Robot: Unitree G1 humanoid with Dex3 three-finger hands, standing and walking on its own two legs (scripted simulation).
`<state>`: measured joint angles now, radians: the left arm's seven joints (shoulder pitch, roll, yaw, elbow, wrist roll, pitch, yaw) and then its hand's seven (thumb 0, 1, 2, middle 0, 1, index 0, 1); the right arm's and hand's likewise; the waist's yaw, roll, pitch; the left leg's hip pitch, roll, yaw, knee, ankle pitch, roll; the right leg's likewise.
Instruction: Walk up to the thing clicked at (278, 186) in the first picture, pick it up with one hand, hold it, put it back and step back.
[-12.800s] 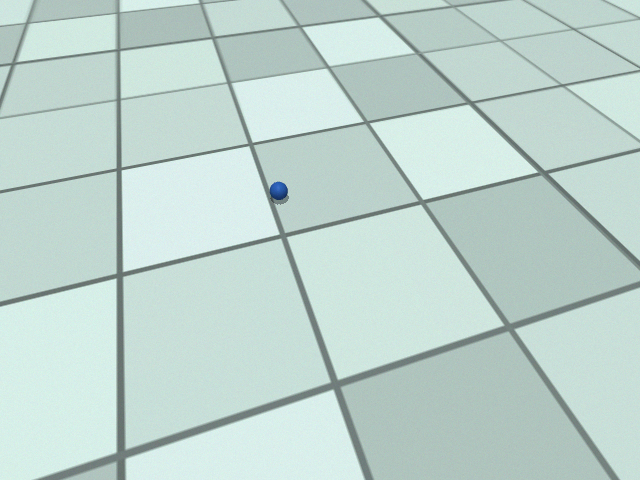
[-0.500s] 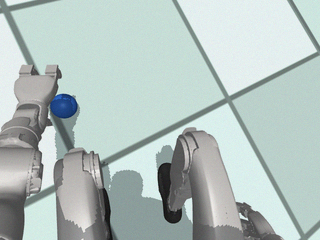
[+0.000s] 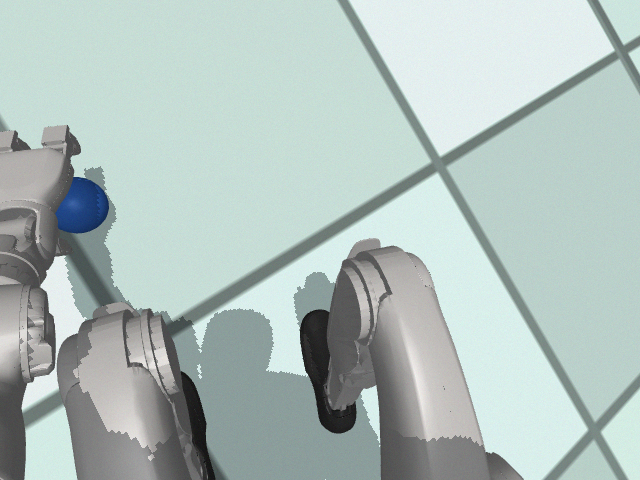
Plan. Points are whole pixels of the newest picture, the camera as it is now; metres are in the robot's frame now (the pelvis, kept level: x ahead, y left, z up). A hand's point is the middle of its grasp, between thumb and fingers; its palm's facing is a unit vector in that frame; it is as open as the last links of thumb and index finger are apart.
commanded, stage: rest palm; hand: left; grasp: from above
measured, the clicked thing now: (77, 205) +0.47 +0.22 -0.28
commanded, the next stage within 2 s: close in 0.72 s
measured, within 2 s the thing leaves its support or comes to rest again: neither
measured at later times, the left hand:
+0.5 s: hand (64, 204) +0.47 +0.23 -0.25, palm faces -0.46 -0.12 -0.88, open 13.6 cm
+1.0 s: hand (74, 207) +0.47 +0.22 -0.26, palm faces -0.46 -0.11 -0.88, open 13.2 cm
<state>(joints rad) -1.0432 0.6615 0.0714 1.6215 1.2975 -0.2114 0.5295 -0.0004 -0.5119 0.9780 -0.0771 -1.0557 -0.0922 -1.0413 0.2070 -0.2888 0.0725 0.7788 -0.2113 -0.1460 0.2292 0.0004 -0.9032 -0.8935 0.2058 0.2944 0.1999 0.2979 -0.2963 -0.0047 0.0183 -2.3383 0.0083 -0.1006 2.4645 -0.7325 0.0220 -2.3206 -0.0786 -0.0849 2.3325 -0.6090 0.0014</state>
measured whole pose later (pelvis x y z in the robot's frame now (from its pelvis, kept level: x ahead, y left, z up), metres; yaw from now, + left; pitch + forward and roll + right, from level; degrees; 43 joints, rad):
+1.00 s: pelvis -0.01 +0.01 -0.01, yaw -5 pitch +30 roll -13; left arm -1.10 0.85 0.12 1.81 1.33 -0.19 0.70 0.00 -0.42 1.04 -0.10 -1.13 -0.12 -1.11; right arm 0.14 -0.35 0.20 0.71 -0.28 -0.29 0.37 0.00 -0.90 -0.90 0.20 0.29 0.20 0.30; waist -0.41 -0.09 0.15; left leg -2.35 0.02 -0.19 2.55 -0.74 0.03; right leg -2.28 -0.05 -0.16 2.33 -0.58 0.03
